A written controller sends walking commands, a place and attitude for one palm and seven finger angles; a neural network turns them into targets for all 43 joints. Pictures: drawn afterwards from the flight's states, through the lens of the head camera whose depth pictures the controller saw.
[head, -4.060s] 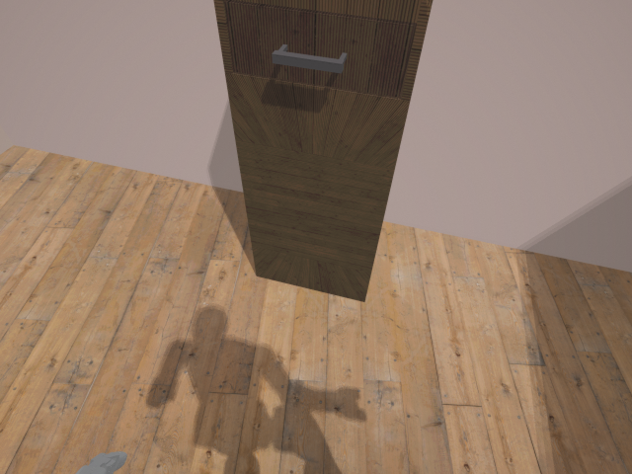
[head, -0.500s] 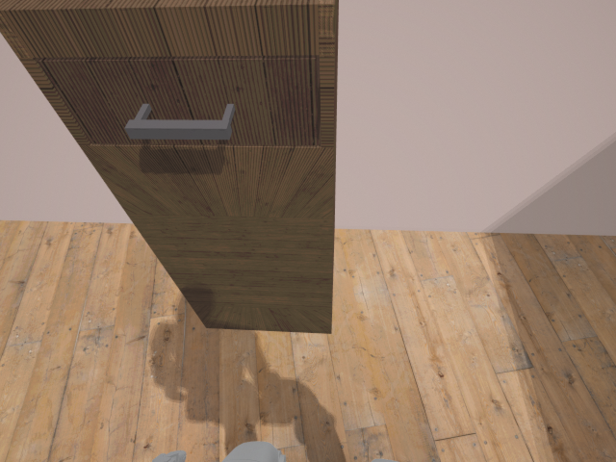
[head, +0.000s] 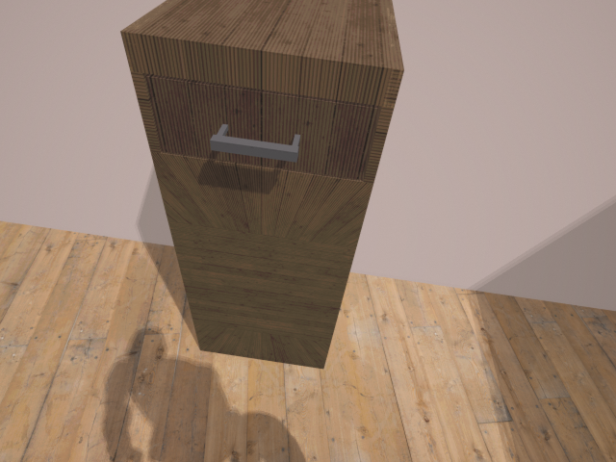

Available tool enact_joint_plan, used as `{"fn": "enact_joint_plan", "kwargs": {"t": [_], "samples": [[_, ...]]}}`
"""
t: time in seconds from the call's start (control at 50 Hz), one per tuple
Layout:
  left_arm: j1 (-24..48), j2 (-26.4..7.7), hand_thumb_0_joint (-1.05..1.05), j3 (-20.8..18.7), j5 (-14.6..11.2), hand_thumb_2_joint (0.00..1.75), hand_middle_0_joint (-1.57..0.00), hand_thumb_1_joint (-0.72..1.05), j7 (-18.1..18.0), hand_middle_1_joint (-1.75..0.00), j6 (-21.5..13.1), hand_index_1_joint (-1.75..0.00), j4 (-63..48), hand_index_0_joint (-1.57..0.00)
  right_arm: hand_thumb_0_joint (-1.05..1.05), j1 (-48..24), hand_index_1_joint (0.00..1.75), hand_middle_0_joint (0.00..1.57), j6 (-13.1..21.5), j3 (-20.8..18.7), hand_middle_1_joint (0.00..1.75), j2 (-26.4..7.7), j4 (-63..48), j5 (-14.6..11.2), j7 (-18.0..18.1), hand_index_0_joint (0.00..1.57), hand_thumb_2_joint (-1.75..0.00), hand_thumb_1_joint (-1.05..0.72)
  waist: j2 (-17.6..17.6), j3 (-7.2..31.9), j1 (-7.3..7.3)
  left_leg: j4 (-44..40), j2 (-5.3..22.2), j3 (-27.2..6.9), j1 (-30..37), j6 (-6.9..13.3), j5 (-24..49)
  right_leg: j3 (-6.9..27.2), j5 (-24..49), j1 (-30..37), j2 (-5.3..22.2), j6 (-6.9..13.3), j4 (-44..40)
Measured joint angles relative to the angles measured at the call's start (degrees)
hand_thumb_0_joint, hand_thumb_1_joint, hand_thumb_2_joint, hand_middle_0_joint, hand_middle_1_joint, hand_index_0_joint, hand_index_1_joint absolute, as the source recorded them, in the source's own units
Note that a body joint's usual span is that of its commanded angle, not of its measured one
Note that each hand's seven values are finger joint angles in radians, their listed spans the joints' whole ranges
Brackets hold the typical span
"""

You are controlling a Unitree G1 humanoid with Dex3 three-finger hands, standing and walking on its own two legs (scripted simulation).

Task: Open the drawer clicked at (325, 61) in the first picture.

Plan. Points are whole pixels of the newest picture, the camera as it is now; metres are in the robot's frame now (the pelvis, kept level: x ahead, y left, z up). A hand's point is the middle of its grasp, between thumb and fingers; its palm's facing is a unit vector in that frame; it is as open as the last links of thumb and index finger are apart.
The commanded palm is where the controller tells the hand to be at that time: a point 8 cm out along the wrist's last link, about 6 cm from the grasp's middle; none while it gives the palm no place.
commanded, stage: come to a stop and stand still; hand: left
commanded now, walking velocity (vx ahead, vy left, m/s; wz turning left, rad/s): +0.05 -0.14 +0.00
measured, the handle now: (257, 141) +0.59 +0.14 +0.12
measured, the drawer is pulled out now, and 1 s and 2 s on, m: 0.00 0.00 0.00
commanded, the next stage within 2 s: look again from close up in 0.08 s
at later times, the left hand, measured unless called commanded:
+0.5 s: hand out of the picture +0.07 +0.15 -0.19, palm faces +0.00 -0.97 -0.23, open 7.3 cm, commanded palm none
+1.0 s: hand (205, 380) +0.23 +0.16 -0.03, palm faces -0.02 -0.64 -0.77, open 7.7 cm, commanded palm +0.16 +0.18 -0.03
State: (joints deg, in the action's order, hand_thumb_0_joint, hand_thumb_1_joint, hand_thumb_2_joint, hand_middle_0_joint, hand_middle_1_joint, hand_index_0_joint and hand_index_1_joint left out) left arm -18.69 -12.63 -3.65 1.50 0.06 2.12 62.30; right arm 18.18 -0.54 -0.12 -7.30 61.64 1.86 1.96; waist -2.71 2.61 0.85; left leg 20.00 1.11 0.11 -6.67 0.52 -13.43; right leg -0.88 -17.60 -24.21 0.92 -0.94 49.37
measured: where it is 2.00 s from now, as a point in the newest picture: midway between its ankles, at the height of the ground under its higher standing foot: outside the picture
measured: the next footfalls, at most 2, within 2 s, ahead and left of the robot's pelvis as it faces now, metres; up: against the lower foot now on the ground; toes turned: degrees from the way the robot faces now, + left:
right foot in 0.22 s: +0.04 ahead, -0.14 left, +0.00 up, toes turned -4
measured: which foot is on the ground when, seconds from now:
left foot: down 0.00-1.00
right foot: up 0.00-0.20, down 0.22-1.00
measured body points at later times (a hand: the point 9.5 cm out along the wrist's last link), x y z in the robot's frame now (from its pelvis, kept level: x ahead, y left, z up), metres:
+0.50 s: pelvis +0.03 -0.03 -0.02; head +0.03 -0.05 +0.43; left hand +0.07 +0.20 -0.17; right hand +0.01 -0.24 -0.19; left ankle -0.02 +0.10 -0.75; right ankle +0.00 -0.14 -0.75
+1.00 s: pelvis +0.01 -0.04 -0.02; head +0.03 -0.08 +0.42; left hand +0.23 +0.19 +0.01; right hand +0.15 -0.30 -0.14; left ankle -0.02 +0.10 -0.75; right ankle +0.00 -0.14 -0.75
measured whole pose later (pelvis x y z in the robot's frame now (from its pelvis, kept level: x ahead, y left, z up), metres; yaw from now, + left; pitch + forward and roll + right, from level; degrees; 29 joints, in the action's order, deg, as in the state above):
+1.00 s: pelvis +0.01 -0.04 -0.02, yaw -3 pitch +6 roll +2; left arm -20.7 -15.6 3.5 26.7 -14.9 2.3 1.5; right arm 12.4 11.9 -2.1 -15.3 44.8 0.5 5.1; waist 3.1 4.4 1.0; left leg 33.5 0.3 2.1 -18.2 -1.1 -20.7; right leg -0.6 -20.2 -24.2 1.6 1.1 38.8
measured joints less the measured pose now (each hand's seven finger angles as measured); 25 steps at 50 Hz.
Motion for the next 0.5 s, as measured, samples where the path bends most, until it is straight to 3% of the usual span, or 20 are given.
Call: {"fn": "enact_joint_plan", "kwargs": {"t": [0.1, 0.16, 0.22, 0.24, 0.3, 0.38, 0.5], "samples": [[-0.62, 0.84, 0.0, 0.48, -0.16, 0.9, -0.19, 0.91, 0.23, -0.3, -0.05, -0.29, 1.1, -0.19, 0.01, 2.27, 0.3, 0.2, 0.84, -0.06, 0.3, 1.12, 1.57, -0.05, 0.63, 0.2, -0.9, -0.92, -0.8, -1.73, -1.01, -2.28, -0.69, 1.55, 0.59, -0.1, 0.9, -0.36, -1.22, 1.33, 1.11, -0.78, -0.95], [0.73, 1.85, 0.0, 1.0, -0.53, 0.9, -0.19, 0.91, 0.14, -0.3, 0.07, -0.29, 1.46, -0.19, 0.01, 3.04, 0.3, 0.2, 1.0, -0.32, 0.3, 1.2, 2.49, 0.14, 0.92, 0.2, -0.9, -0.91, -0.16, -3.24, -2.38, -0.94, -0.49, 1.77, -0.13, -0.57, 0.04, -1.23, -4.13, 4.32, 1.25, -0.55, -8.29], [2.22, 2.7, 0.0, 2.17, -0.68, 0.9, -0.19, 0.91, -0.93, -0.3, -2.07, -0.29, 0.72, -0.19, 0.01, 3.74, 0.3, 0.2, 0.74, -0.4, 0.3, 0.54, 2.89, -0.43, 0.31, 0.2, -0.9, -0.91, 0.52, -4.0, -2.2, 6.69, -0.37, 2.52, -4.57, -1.44, -3.86, -0.12, 2.27, 7.58, 1.53, 1.14, -19.06], [2.94, 3.48, 0.0, 2.42, -0.6, 0.9, -0.19, 0.91, -1.44, -0.3, -2.93, -0.29, 0.53, -0.19, 0.01, 3.11, 0.3, 0.2, 0.39, -0.48, 0.3, -0.15, 2.7, -0.51, 0.03, 0.2, -0.9, -0.91, 1.95, -4.83, -1.9, 11.16, 0.61, 2.52, -6.86, -1.48, -6.41, 0.12, 1.46, 6.9, 0.57, 1.45, -18.8], [4.69, 5.26, 0.01, 3.25, -0.26, 0.9, -0.2, 0.93, -2.17, -0.3, -3.93, -0.29, 0.77, -0.2, 0.01, 1.43, 0.3, 0.2, 0.14, -0.89, 0.3, -1.76, 1.64, -0.51, -0.45, 0.2, -0.9, -0.91, 6.71, -7.17, -2.92, 16.85, 2.18, 0.01, -9.36, -0.43, -9.41, -1.36, 0.61, 7.01, -2.22, 1.72, -17.11], [4.58, 4.1, 0.01, 3.01, -0.83, 0.9, -0.2, 0.94, -2.93, -0.3, -3.73, -0.29, 1.57, -0.2, 0.01, 1.31, 0.3, 0.2, 1.17, -0.16, 0.3, 0.02, 1.06, -0.73, -0.47, 0.19, -0.9, -0.91, 4.11, -4.98, -3.47, 14.32, 1.16, -0.01, -6.21, -1.96, -8.84, -1.28, -1.3, 8.54, -1.35, 1.84, -15.59], [4.81, 4.08, 0.01, 3.04, -1.02, 0.9, -0.2, 0.94, -2.46, -0.3, -3.41, -0.29, 0.97, -0.2, 0.02, 0.59, 0.3, 0.2, 1.07, 0.53, 0.3, 0.21, 1.29, -0.12, 0.71, 0.19, -0.9, -0.92, 4.92, -1.72, -1.92, 12.49, 0.87, -0.46, -3.35, -1.9, -9.21, -1.77, -2.63, 11.14, -1.06, 1.9, -16.29]]}}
